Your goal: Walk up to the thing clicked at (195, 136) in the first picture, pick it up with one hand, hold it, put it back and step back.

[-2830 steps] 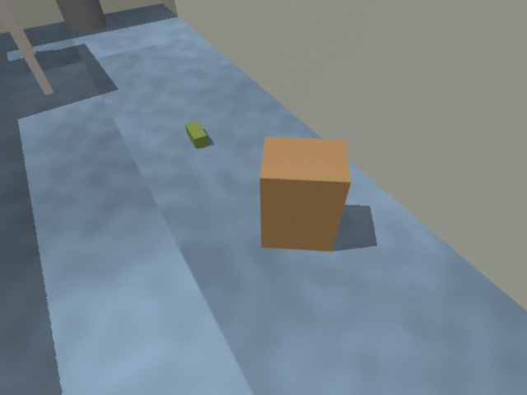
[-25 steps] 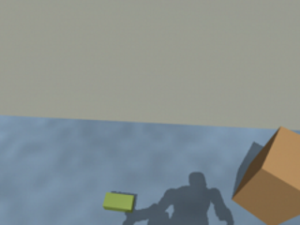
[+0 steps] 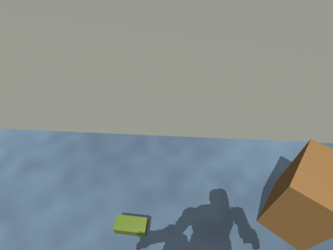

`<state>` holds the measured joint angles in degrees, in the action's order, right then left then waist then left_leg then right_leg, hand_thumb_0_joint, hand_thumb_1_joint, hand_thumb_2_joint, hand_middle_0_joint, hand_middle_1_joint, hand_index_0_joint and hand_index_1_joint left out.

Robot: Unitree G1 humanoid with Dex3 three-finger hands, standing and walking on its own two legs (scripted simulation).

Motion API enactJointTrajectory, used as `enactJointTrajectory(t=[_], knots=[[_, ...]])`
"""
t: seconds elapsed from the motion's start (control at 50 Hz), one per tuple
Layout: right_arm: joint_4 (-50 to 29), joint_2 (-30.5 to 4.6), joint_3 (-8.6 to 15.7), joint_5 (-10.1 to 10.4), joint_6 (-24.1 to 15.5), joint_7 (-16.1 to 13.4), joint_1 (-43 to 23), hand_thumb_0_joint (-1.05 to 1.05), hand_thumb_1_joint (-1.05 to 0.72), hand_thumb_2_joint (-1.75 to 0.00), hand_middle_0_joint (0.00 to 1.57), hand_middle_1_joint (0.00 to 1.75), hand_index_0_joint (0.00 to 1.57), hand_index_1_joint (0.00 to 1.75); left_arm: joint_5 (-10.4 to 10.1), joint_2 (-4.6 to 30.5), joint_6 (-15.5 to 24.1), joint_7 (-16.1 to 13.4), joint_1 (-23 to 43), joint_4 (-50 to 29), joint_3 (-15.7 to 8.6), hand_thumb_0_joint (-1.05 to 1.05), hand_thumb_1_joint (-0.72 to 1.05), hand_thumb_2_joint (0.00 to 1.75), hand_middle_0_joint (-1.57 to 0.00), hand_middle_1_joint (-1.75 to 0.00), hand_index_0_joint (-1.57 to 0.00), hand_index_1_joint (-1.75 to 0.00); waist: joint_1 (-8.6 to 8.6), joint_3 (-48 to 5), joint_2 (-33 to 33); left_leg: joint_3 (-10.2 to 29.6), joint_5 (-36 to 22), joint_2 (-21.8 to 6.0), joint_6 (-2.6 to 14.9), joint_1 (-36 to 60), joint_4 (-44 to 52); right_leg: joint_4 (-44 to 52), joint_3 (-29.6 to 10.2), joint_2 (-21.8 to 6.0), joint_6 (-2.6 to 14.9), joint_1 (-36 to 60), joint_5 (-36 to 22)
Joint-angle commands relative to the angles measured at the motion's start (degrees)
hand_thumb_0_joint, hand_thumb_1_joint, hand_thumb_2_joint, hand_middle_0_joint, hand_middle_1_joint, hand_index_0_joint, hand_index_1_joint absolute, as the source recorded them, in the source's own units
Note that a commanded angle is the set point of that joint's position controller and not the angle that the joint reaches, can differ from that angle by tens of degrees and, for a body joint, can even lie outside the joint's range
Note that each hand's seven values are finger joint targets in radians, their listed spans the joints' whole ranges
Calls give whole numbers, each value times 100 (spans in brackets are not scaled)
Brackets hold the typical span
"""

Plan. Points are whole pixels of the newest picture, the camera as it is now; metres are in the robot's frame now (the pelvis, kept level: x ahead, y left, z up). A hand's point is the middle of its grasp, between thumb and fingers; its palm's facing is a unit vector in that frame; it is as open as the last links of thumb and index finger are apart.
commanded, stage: stand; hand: left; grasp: from above
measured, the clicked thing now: (131, 225) +0.41 +0.23 -0.75
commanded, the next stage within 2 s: step back in 0.10 s
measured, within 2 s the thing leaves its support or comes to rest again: neither
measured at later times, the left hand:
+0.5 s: hand out of the picture +0.10 +0.31 -0.18, palm faces -0.01 -0.93 -0.37, open 7.4 cm
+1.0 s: hand out of the picture -0.05 +0.30 -0.15, palm faces -0.05 -0.91 -0.41, open 7.4 cm
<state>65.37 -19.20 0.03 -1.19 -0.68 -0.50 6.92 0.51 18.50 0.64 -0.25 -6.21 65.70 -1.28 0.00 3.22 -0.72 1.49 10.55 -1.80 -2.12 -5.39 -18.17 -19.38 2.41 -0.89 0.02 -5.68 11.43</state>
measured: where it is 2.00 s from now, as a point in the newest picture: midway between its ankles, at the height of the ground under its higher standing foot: outside the picture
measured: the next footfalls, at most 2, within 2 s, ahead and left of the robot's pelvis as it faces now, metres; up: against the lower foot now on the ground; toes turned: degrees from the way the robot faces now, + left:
right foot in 0.82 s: -0.11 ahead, -0.08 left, +0.00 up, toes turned -2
left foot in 1.16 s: -0.18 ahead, +0.17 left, +0.00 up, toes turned -2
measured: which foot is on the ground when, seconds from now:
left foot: down 0.00-0.84, up 0.86-1.00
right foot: down 0.00-0.40, up 0.42-0.80, down 0.82-1.00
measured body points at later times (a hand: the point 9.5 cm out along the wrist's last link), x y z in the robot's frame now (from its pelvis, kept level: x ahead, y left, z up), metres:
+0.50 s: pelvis -0.06 +0.05 -0.02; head +0.02 +0.08 +0.42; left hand +0.10 +0.36 -0.16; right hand +0.00 -0.27 -0.13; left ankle -0.05 +0.15 -0.75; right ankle -0.05 -0.10 -0.69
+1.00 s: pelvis -0.16 +0.04 -0.02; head -0.10 +0.02 +0.43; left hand -0.04 +0.34 -0.13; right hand -0.07 -0.28 -0.15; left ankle -0.17 +0.17 -0.67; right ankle -0.15 -0.07 -0.75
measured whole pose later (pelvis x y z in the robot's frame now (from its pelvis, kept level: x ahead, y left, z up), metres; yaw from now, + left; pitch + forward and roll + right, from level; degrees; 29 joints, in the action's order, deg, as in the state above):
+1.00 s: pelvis -0.16 +0.04 -0.02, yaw -3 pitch -2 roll +1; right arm 50.6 -23.2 2.5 0.2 2.4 -1.3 7.9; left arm 1.6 19.5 -2.3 -0.6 -9.0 48.4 -4.1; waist -0.5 9.6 -1.3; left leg 7.0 28.5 7.0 -0.3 -25.9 -65.2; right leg -34.9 -2.0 -0.1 1.3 -16.3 16.9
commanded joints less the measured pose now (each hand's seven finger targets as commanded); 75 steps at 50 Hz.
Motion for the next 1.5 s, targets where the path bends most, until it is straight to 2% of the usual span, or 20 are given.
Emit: enactJointTrajectory(t=[0.0,0.14,0.22,0.3,0.34,0.36,0.38,0.4,0.48,0.68,0.78,0.82,0.84,0.92,1.04,1.1,1.14,1.18,1.26,1.48], knots=[[-329,-1173,212,36,-103,-51,-186,0,-90,-90,20,30,20,30,-3,1222,116,-55,199,-341,-200,0,90,90,-20,-30,-20,-30,-25,-429,-38,367,-986,-543,267,-5,213,331,-550,-669,105,103,-984],[-727,-1293,336,199,102,-4,-163,0,-90,-90,20,30,20,30,-125,1727,21,-129,108,-763,-552,0,90,90,-20,-30,-20,-30,67,-502,439,86,-1664,-67,388,-581,-1542,-298,-888,-1026,658,0,-2957],[-1014,-1247,467,123,306,48,158,0,-90,-90,20,30,20,30,67,1824,-55,-145,576,-1341,-613,0,90,90,-20,-30,-20,-30,152,-609,1035,302,2074,385,464,-1003,-3608,-339,-1468,-1995,1516,-730,-2818],[-1163,-1276,511,121,284,73,375,0,-90,-90,20,30,20,30,117,1706,-121,-173,765,-1622,-554,0,90,90,-20,-30,-20,-30,142,-566,1030,103,1368,251,440,-1154,-2548,-1021,-1060,-1510,1108,-587,-2607],[-1136,-1263,549,22,189,53,638,0,-90,-90,20,30,20,30,36,1657,-233,-145,755,-1740,-510,0,90,90,-20,-30,-20,-30,278,-604,740,-12,-515,136,410,-844,-685,-1766,-802,-1111,688,-475,-2039],[-1214,-1577,640,-100,138,29,438,0,-90,-90,20,30,20,30,-49,1356,-294,-131,559,-1775,-469,0,90,90,-20,-30,-20,-30,114,-539,-315,1043,-2036,-569,540,-590,-300,-2533,-497,-369,385,-995,-946],[-1356,-2050,720,-154,92,30,292,0,-90,-90,20,30,20,30,-80,1063,-339,-165,388,-1848,-410,0,90,90,-20,-30,-20,-30,13,-464,-1281,2285,-3516,-1480,954,-74,-237,-3307,-608,638,180,-2129,2292],[-1420,-2306,776,-42,77,19,372,0,-90,-90,20,30,20,30,-26,1278,-365,-242,422,-1815,-479,0,90,90,-20,-30,-20,-30,264,-740,-1132,2545,-3986,-1840,1474,-229,-449,-4088,-1289,749,153,-1936,2905],[-1663,-1628,636,-68,70,-147,-192,0,-90,-90,20,30,20,30,-84,1397,-350,-251,60,-1679,-470,0,90,90,-20,-30,-20,-30,-130,-754,-823,1159,-3472,-1056,1198,323,-907,-4928,-1422,656,134,-2462,1798],[-1949,-1721,680,-20,105,-169,257,0,-90,-90,20,30,20,30,28,1333,-252,-114,-72,-1948,-600,0,90,90,-20,-30,-20,-30,249,-659,-737,1343,-2788,-1462,1705,245,-983,-3179,-727,300,-74,-1733,1800],[-2055,-1666,623,81,199,-101,-151,0,-90,-90,20,30,20,30,125,1316,-145,-61,-907,-1698,-649,0,90,90,-20,-30,-20,-30,-151,-875,-467,870,-1175,-952,954,-1021,-1519,-682,-540,74,303,-87,-43],[-2138,-1264,537,148,229,-103,-337,0,-90,-90,20,30,20,30,82,2178,-126,-39,-567,-1919,-832,0,90,90,-20,-30,-20,-30,-223,-329,1535,-29,1868,704,262,-2103,-3386,89,-3016,-1834,1559,-770,-782],[-2048,-1395,605,88,280,-138,-307,0,-90,-90,20,30,20,30,169,2306,-84,-64,-209,-2170,-838,0,90,90,-20,-30,-20,-30,-221,-50,1510,569,2614,743,197,-1911,-4681,174,-3552,-2304,1968,-1549,-1096],[-1793,-1415,542,185,210,-133,370,0,-90,-90,20,30,20,30,121,1648,-101,-143,379,-2404,-713,0,90,90,-20,-30,-20,-30,118,-206,835,756,1773,916,158,-2035,-5200,-504,-1580,-1161,1262,-921,-2098],[-2008,-1282,475,104,150,-141,169,0,-90,-90,20,30,20,30,137,1577,-150,-197,-448,-2454,-661,0,90,90,-20,-30,-20,-30,-356,-619,1079,253,2066,513,82,-2169,-3011,-1112,-1563,-1304,1300,684,-3190],[-1827,-1263,550,45,114,-92,688,0,-90,-90,20,30,20,30,64,1713,-224,-150,-110,-2608,-634,0,90,90,-20,-30,-20,-30,0,-778,1174,-92,1121,395,264,-1211,-1358,-1436,-1434,-1141,1067,157,-2622],[-1798,-1541,681,-86,66,-81,800,0,-90,-90,20,30,20,30,12,1490,-299,-111,-87,-2698,-544,0,90,90,-20,-30,-20,-30,106,-739,420,678,-329,-178,494,-274,-440,-1961,-1223,-697,519,-1103,-1062],[-1974,-2478,855,-83,63,-20,508,0,-90,-90,20,30,20,30,29,1473,-290,-210,275,-2728,-625,0,90,90,-20,-30,-20,-30,427,-504,-1341,3025,-1842,-2201,1897,-889,-48,-4120,-1048,677,90,-2025,2758],[-2099,-1670,628,-67,32,-118,-248,0,-90,-90,20,30,20,30,-33,1474,-309,-184,-361,-2308,-678,0,90,90,-20,-30,-20,-30,-157,-212,-613,1352,-2084,-1304,1441,-826,-505,-5518,-1431,724,114,-2291,1803],[-2327,-1815,708,-61,139,-118,-35,0,-90,-90,20,30,20,30,30,1347,-255,-35,-872,-2153,-663,0,90,90,-20,-30,-20,-30,42,-866,-1187,1114,-1576,-1351,1486,-202,-905,-2331,-562,126,-39,-1210,1591]])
